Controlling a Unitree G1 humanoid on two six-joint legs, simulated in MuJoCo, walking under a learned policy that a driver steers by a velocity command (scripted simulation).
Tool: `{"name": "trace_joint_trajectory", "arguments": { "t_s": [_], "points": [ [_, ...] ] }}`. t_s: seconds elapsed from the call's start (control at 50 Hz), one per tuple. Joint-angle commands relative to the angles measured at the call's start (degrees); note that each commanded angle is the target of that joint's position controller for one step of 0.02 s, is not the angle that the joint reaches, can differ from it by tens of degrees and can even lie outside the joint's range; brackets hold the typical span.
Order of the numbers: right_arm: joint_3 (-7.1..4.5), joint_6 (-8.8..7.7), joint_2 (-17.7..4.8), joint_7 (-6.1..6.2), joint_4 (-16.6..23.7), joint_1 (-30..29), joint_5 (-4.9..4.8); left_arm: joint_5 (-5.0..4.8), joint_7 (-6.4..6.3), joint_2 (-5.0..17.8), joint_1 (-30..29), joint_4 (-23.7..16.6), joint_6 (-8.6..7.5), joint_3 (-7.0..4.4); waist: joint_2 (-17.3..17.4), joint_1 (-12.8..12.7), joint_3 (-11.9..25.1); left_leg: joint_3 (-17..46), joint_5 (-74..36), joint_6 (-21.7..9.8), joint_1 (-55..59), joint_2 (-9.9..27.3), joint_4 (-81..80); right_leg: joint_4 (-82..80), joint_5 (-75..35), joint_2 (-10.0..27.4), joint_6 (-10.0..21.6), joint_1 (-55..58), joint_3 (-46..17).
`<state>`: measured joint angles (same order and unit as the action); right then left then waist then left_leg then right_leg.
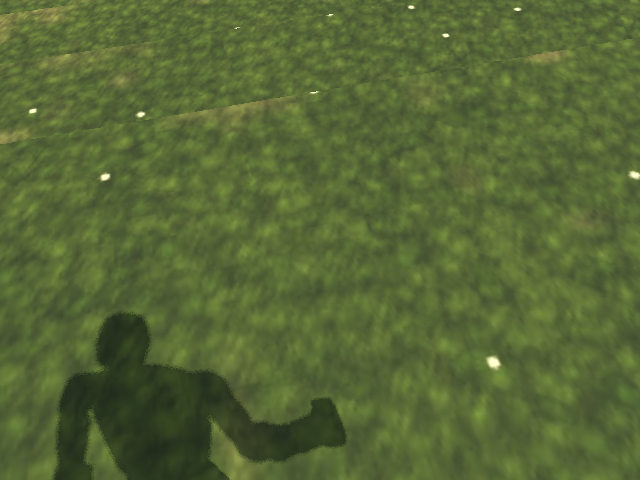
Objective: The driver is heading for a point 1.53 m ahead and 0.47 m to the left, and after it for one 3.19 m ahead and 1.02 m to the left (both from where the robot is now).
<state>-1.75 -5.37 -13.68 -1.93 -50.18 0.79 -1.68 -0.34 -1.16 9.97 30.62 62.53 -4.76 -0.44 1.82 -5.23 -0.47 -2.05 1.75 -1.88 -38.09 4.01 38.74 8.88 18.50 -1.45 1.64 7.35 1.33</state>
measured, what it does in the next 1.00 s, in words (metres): walks ahead: left foot, then right foot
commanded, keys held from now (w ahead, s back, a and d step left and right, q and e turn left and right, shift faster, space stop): w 0.64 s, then w+q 0.36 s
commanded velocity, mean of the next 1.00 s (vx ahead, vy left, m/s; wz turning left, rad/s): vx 0.49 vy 0.00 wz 0.11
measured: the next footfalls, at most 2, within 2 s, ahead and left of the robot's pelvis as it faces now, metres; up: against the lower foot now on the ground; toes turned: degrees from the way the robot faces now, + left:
left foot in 0.10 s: +0.26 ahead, +0.13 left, +0.00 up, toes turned +2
right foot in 0.68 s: +0.58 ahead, -0.11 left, +0.00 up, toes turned -2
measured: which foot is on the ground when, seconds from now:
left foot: up 0.00-0.08, down 0.10-0.68, up 0.70-1.00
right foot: down 0.00-0.12, up 0.14-0.66, down 0.68-1.00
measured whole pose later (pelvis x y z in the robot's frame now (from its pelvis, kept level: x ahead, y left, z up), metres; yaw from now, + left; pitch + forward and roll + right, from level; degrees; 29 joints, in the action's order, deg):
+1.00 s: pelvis +0.57 -0.02 +0.01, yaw +8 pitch +1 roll -2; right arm -4.5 -2.6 -15.4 0.0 -51.4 9.8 -1.5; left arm 1.0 -0.3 13.3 18.4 56.1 -6.3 -3.8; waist 2.4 -2.5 -0.5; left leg 4.9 2.3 -2.0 -40.5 6.6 52.5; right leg 13.2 11.9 -2.2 2.8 -2.1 11.5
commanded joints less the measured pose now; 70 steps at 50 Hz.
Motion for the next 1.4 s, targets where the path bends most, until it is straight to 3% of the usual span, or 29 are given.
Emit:
{"name": "trace_joint_trajectory", "arguments": {
  "t_s": [0.02,0.06,0.1,0.12,0.14,0.16,0.18,0.22,0.26,0.4,0.56,0.62,0.66,0.68,0.7,0.72,0.74,0.78,0.82,1.12,1.18,1.22,1.24,1.26,1.28,1.3,1.32,1.34,1.4],
  "points": [
    [-0.16,-0.79,-3.3,-0.63,6.0,-8.0,-0.26,-0.86,-0.51,10.8,1.4,-1.6,-0.46,-2.35,-7.5,2.6,-9.0,-0.7,-2.4,-1.6,3.3,-1.8,-6.6,-3.2,-25.3,14.9,7.6,-7.1,-5.5],
    [-1.36,-1.07,-5.8,-0.78,5.5,-3.8,-0.09,-0.39,-0.45,11.9,0.0,-2.0,0.07,-2.94,-8.9,6.0,-4.3,-1.5,-0.1,-3.6,10.2,-4.0,-7.3,4.2,-43.7,15.8,6.1,-2.4,-4.1],
    [-3.81,-0.69,-9.8,-0.18,0.8,12.6,-0.43,0.46,-0.25,11.8,-1.7,-3.0,1.12,-2.96,-9.5,14.1,6.1,-2.7,1.4,-6.5,31.2,-6.4,-6.7,24.2,-56.2,12.6,3.6,-6.3,-1.2],
    [-4.94,-0.24,-14.0,0.48,-1.3,22.5,0.25,1.39,0.01,9.6,-1.5,-4.6,1.12,-2.04,-2.8,16.7,13.8,11.2,5.6,-10.0,49.2,5.1,-6.0,42.9,-37.3,9.2,2.1,-20.5,0.1],
    [-5.03,-0.16,-16.3,-0.10,-2.6,25.4,1.50,0.56,0.84,-0.3,6.6,-4.6,-0.25,0.33,14.5,11.0,23.6,42.5,21.8,-19.5,63.6,18.8,-17.1,63.4,9.8,-2.6,-0.9,-39.0,-3.6],
    [-3.62,-0.37,-11.1,-0.26,-2.4,22.4,1.14,-1.06,1.22,5.4,2.1,-4.6,-2.05,-0.94,10.0,12.3,19.1,47.4,25.7,-17.2,59.3,16.9,-23.7,70.9,12.3,-0.4,0.7,-44.9,-10.4],
    [-2.93,-0.70,-8.6,-0.17,-1.6,16.7,0.83,-2.57,1.32,8.8,-4.5,-6.9,-2.96,-1.96,7.0,10.8,9.2,37.5,21.3,-14.5,50.4,15.6,-24.1,72.1,7.9,2.5,1.7,-49.1,-8.3],
    [-2.13,-1.51,-6.0,-0.66,-0.1,8.6,1.69,-1.59,0.24,9.5,-9.4,-8.0,-2.99,-2.78,-1.4,6.7,3.1,23.4,6.4,-12.0,33.1,11.6,-26.5,66.1,-1.4,7.9,2.0,-42.8,-6.5],
    [-1.48,-1.80,-3.8,-0.96,-1.2,8.1,2.22,-1.15,-0.05,7.2,-6.8,-7.7,-1.31,-3.03,1.3,3.7,2.3,16.9,4.1,-11.7,26.6,8.6,-29.6,62.0,-3.5,10.0,2.1,-37.5,-6.7],
    [-2.05,-1.26,-7.8,1.64,-4.1,16.0,1.78,0.10,0.04,7.5,-20.8,-13.2,-0.36,-3.69,0.2,5.7,-3.1,9.8,0.3,-11.7,27.5,7.1,-33.9,40.8,-18.8,11.0,-1.1,-47.9,-4.4],
    [-2.42,0.44,-9.1,2.37,-7.1,24.8,0.73,-0.90,2.55,6.7,-35.5,-18.2,-1.46,-2.50,0.5,10.2,-5.3,6.8,-2.6,-9.7,39.3,9.2,-29.7,22.2,-22.0,6.7,-0.2,-47.1,-1.6],
    [-3.01,1.35,-10.2,2.63,-7.1,23.8,0.67,-1.05,3.38,8.9,-33.4,-18.8,-1.99,-3.12,2.3,7.5,-3.2,7.0,-13.3,-8.2,43.7,11.1,-24.3,19.6,-15.5,4.9,2.1,-41.8,-0.6],
    [-2.59,1.87,-9.4,2.53,-6.2,21.8,0.94,-0.88,2.98,13.1,-19.5,-14.9,-2.18,-5.44,2.6,0.2,5.4,4.3,-28.8,-5.9,39.6,7.1,-8.2,18.2,-15.4,1.8,5.1,-21.0,1.6],
    [-1.49,1.71,-7.2,2.40,-4.6,21.7,1.83,0.04,2.32,17.7,-7.9,-12.7,-2.16,-6.77,-2.3,-3.7,14.6,2.1,-15.2,-3.9,26.9,3.4,9.6,20.3,-16.2,12.0,9.0,-1.7,-9.6],
    [0.91,0.43,1.4,1.74,-4.5,29.6,1.39,0.40,2.52,21.7,-3.9,-11.1,-1.79,-7.57,-17.9,0.2,23.2,2.0,25.5,-0.2,3.6,-7.4,30.0,14.3,-6.9,26.3,18.1,18.5,-37.0],
    [-0.65,-0.79,-5.4,1.72,-5.3,26.2,-0.37,0.27,2.42,15.3,-4.2,-11.5,-1.80,-5.94,-12.4,-2.1,22.4,10.8,30.8,-1.1,-2.2,-5.6,37.2,9.8,-1.7,25.5,16.5,16.6,-41.1],
    [-1.81,-1.39,-9.0,1.83,-3.4,20.5,-1.71,0.21,2.11,12.8,-9.6,-12.4,-1.97,-5.07,-10.3,-1.3,12.9,10.2,26.1,-1.9,-5.6,-2.7,38.1,8.8,-5.1,23.7,13.1,8.5,-30.8],
    [-2.35,-0.82,-7.9,2.71,-2.8,16.4,-0.69,0.48,2.29,9.3,-17.5,-13.4,-2.29,-4.01,-4.9,2.3,4.7,8.3,17.4,-1.3,-1.0,2.1,32.1,4.7,-13.4,19.2,9.9,-7.1,-17.5],
    [-2.58,0.98,-5.0,2.61,-3.5,19.1,-0.54,1.18,2.47,7.6,-19.0,-12.6,-2.63,-3.68,-6.9,5.2,2.5,8.5,13.8,-1.3,4.6,3.9,29.0,1.1,-14.8,16.5,8.6,-14.0,-10.4],
    [-2.01,2.34,-2.0,-1.09,7.8,-2.4,0.37,-0.08,-0.44,13.3,-10.4,-8.9,-0.14,-5.69,-3.7,1.3,-6.0,0.1,-0.5,-2.2,-5.1,1.7,-0.7,1.8,-29.7,18.6,6.6,-1.9,9.7],
    [-3.30,2.61,-4.7,-1.82,9.1,0.9,0.12,-0.59,-0.85,15.8,-12.7,-10.0,0.99,-6.38,-6.8,5.1,-1.7,-4.8,7.8,-5.1,4.7,-3.3,-1.2,12.0,-55.1,18.9,4.8,0.0,12.1],
    [-6.27,2.73,-10.0,-1.26,6.1,15.5,-0.20,-0.91,-1.05,16.6,-15.0,-11.0,1.71,-6.37,-6.6,13.5,6.4,-5.6,6.2,-8.8,25.6,-8.1,-5.9,32.5,-59.5,16.1,2.2,-5.9,13.8],
    [-8.30,3.29,-15.6,0.18,4.3,23.5,0.01,0.19,-1.03,14.9,-14.4,-12.4,1.17,-5.66,0.9,16.0,11.5,8.3,6.7,-12.2,42.7,-0.2,-8.1,51.0,-38.0,13.1,-0.6,-20.9,13.8],
    [-8.68,2.84,-20.1,0.41,5.9,20.3,-0.06,0.90,0.01,6.4,-10.1,-15.6,-0.95,-3.17,14.0,8.5,17.1,43.4,14.1,-24.2,60.1,14.0,-16.5,72.3,12.7,-0.6,-4.2,-45.8,5.7],
    [-7.04,2.41,-15.4,0.20,6.4,22.8,0.89,-1.42,1.07,11.2,-16.4,-17.0,-3.81,-3.86,6.9,12.5,20.8,49.1,16.1,-23.3,61.6,15.3,-23.0,75.5,13.4,0.5,-2.3,-52.2,-6.8],
    [-6.16,1.73,-11.9,0.26,6.2,21.1,1.31,-3.12,1.47,12.3,-20.7,-18.4,-4.84,-4.13,4.6,12.2,13.5,39.7,12.0,-20.4,56.6,13.6,-22.4,73.4,9.2,3.3,-0.5,-55.6,-6.7],
    [-5.52,1.15,-9.7,0.09,6.9,16.7,0.88,-2.24,1.11,11.8,-20.8,-18.1,-5.05,-4.05,-1.5,9.0,8.0,31.9,5.7,-18.1,46.9,10.8,-22.3,67.1,4.7,6.2,-0.1,-53.0,-6.6],
    [-4.83,0.95,-7.4,0.20,7.8,12.8,0.77,-0.49,0.60,12.7,-20.7,-17.3,-4.54,-4.71,-2.3,6.8,5.8,26.4,0.4,-16.4,39.4,8.5,-22.7,61.7,2.6,8.0,-0.4,-48.5,-6.3],
    [-4.71,0.74,-8.3,1.00,9.1,11.1,0.98,0.72,0.55,11.7,-19.1,-17.9,-2.24,-5.11,-1.6,3.8,3.4,21.8,-6.8,-16.2,28.7,6.1,-25.8,54.1,-0.4,9.0,-2.7,-42.0,-5.5]
  ]
}}
Velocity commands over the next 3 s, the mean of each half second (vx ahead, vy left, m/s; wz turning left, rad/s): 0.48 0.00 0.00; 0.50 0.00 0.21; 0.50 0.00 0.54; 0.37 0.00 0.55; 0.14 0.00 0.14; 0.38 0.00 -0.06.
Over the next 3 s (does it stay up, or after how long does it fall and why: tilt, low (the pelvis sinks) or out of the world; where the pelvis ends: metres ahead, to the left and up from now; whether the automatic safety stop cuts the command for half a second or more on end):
stays up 1.21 0.41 0.01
